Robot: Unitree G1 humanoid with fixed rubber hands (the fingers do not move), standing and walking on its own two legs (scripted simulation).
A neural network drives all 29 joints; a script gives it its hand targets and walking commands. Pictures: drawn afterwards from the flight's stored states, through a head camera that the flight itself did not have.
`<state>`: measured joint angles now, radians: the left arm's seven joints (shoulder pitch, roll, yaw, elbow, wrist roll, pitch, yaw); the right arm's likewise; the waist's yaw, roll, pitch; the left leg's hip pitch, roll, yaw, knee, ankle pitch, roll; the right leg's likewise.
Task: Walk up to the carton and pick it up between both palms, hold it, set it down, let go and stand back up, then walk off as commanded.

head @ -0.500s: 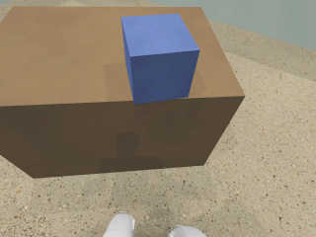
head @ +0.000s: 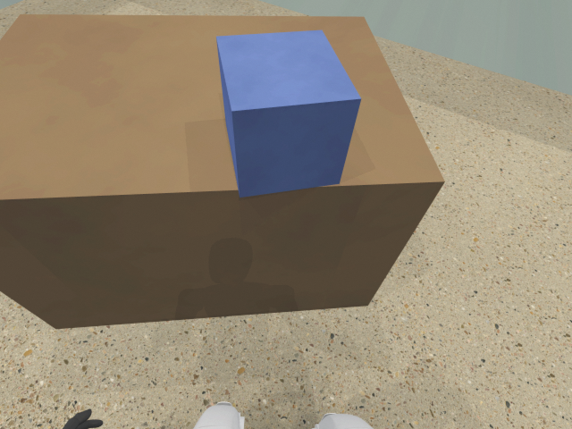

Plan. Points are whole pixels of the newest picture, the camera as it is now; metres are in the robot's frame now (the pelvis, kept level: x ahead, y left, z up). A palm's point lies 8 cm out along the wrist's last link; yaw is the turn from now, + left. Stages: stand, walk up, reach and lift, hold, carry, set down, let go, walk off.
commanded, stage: walk up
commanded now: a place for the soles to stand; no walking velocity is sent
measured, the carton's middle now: (280, 113) +0.66 +0.01 +0.04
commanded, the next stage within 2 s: none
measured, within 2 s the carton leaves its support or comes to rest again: neither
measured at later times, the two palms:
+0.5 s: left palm out of the picture +0.10 +0.31 -0.11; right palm out of the picture +0.04 -0.33 -0.08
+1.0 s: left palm out of the picture +0.09 +0.31 -0.08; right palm out of the picture +0.13 -0.35 -0.08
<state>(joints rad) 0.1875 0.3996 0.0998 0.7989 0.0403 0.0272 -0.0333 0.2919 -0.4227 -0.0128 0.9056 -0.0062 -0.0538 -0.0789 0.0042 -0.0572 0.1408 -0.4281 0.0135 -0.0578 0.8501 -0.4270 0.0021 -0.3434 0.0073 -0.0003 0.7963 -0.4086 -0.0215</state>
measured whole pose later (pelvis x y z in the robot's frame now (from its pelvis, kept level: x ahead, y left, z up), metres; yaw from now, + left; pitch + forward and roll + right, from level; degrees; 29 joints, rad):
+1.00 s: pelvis +0.08 -0.02 +0.02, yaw +0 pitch -4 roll +0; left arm 0.40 0.41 0.11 0.82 0.03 -0.04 -0.04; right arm 0.29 -0.42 -0.07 0.90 -0.01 -0.04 0.00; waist 0.00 -0.01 0.12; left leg -0.52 -0.01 -0.08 0.90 -0.34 0.04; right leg -0.13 0.00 -0.03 0.61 -0.41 -0.03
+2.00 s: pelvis +0.17 -0.04 +0.00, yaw +2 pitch -3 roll +1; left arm 0.15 0.40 0.07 0.83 0.03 0.03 -0.03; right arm 0.27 -0.42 -0.01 0.90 -0.01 -0.05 -0.04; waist 0.00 -0.03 0.14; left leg -0.35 -0.02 -0.06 0.74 -0.34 0.00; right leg -0.36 0.01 -0.02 0.75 -0.34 -0.03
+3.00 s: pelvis +0.21 -0.02 +0.01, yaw +3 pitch -1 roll +0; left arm 0.17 0.40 0.05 0.84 0.02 -0.03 -0.01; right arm 0.27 -0.42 0.00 0.91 -0.01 -0.07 -0.01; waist 0.00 -0.03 0.08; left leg -0.32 -0.04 -0.06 0.74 -0.41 0.03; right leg -0.31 -0.01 -0.02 0.75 -0.49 -0.01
